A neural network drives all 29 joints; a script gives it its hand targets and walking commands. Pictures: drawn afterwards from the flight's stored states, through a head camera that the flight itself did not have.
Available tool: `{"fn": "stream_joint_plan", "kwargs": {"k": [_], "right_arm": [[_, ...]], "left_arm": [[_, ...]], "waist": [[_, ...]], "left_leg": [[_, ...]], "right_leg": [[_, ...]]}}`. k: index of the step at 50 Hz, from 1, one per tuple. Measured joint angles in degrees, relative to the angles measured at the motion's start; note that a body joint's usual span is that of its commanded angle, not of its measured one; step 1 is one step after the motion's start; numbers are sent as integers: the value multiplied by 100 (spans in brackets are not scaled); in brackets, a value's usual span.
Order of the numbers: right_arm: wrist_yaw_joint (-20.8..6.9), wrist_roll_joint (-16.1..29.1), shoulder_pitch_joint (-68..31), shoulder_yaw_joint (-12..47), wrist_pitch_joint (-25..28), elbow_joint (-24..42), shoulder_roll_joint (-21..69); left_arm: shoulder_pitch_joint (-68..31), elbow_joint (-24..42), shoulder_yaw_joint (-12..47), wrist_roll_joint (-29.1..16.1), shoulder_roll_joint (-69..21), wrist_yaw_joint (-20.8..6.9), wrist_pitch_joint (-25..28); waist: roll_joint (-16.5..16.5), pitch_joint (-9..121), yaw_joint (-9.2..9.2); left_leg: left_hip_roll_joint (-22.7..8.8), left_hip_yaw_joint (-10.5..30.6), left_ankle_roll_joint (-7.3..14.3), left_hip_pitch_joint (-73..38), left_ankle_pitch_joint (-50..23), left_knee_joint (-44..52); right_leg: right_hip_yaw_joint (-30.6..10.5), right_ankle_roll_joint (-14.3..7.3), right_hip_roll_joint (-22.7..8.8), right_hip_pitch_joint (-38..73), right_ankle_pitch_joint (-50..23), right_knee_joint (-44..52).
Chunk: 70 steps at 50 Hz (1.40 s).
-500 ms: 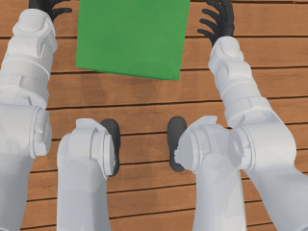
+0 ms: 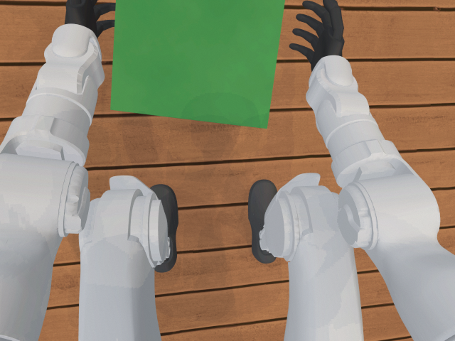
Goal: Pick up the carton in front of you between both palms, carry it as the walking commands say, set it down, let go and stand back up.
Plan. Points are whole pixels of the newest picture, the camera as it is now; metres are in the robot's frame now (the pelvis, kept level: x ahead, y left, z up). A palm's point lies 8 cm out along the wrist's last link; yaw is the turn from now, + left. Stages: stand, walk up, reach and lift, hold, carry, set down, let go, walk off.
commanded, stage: reach and lift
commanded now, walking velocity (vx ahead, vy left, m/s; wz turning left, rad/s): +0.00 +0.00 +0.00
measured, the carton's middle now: (197, 61) +0.50 +0.05 -0.25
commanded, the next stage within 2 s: none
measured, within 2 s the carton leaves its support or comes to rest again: leaves its support in 0.44 s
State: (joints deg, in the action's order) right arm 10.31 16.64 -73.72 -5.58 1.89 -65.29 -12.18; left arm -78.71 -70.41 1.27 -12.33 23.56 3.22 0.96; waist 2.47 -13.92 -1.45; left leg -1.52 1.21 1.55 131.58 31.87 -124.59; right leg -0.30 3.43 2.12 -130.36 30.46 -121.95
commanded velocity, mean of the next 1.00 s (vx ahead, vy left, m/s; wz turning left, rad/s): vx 0.00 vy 0.00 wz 0.00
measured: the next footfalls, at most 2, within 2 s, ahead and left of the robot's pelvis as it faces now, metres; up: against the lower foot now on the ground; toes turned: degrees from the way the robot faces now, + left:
none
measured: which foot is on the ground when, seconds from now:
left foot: down 0.00-1.00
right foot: down 0.00-1.00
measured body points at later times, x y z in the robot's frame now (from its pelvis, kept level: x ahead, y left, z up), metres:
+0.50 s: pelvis -0.01 +0.00 -0.01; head +0.33 +0.06 +0.27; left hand +0.53 +0.18 -0.18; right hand +0.53 -0.12 -0.16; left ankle +0.11 +0.12 -0.34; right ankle +0.13 -0.13 -0.34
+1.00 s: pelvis +0.01 -0.02 +0.11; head +0.24 +0.03 +0.49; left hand +0.48 +0.20 +0.04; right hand +0.50 -0.10 +0.04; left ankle +0.11 +0.12 -0.34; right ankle +0.13 -0.13 -0.34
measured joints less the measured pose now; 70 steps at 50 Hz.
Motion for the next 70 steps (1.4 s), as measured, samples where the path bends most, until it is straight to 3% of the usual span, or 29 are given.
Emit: {"fn": "stream_joint_plan", "kwargs": {"k": [8,11,19,26,30,36,42,46,49,59,70], "right_arm": [[-49,-9,-484,141,44,-219,179],[235,-80,-639,-169,120,-371,275],[239,-546,-703,-801,-162,-342,310],[267,-339,20,-725,-546,621,358],[279,-350,922,-973,-757,1472,601],[115,-1155,1472,-1583,-1276,2019,1044],[-123,-2336,1516,-2370,-1599,2036,1500],[-267,-2686,1703,-2599,-1738,2278,1650],[-384,-2671,1953,-2495,-1775,2551,1717],[-352,-2370,2775,-2022,-1928,3284,1863],[-403,-2430,3576,-1855,-1949,3237,2004]], "left_arm": [[-288,-122,350,-160,-100,27,80],[-552,-372,436,-123,-131,51,30],[-790,-479,383,130,-238,129,-324],[-158,339,436,-20,-389,325,-637],[430,1027,182,243,-658,384,-1014],[1149,1597,-765,1015,-1087,197,-1480],[1436,1621,-1785,1854,-1415,-114,-1717],[1664,1805,-2138,2312,-1670,-210,-1760],[1925,2077,-2228,2386,-1816,-245,-1753],[2839,2979,-2010,2141,-2053,-253,-1912],[3751,3196,-1916,2140,-2298,-213,-2037]], "waist": [[96,-140,17],[133,-209,40],[135,-222,39],[149,54,-36],[182,476,24],[140,1330,219],[-20,2052,132],[-117,2301,116],[-123,2432,131],[-64,2583,166],[-71,2800,89]], "left_leg": [[13,18,-35,48,-138,76],[46,41,-57,59,-179,68],[129,61,-46,146,-234,-89],[234,94,-77,101,-200,-144],[331,146,-176,-112,-164,6],[372,182,-273,-575,-152,559],[518,280,-357,-992,-297,1325],[530,316,-368,-1250,-382,1795],[476,293,-360,-1437,-408,2086],[418,227,-338,-2337,-362,2809],[459,300,-298,-3964,-352,3901]], "right_leg": [[16,-48,-4,-67,-132,50],[38,-65,-32,-60,-150,35],[27,-25,-32,-85,-129,-129],[-95,158,167,16,0,-204],[-155,142,296,245,31,-101],[-152,62,255,651,138,366],[-133,-23,285,1095,114,1049],[-149,-36,326,1355,27,1520],[-188,-44,357,1512,-40,1814],[-288,-84,351,2364,-20,2500],[-261,-163,224,4046,11,3632]]}}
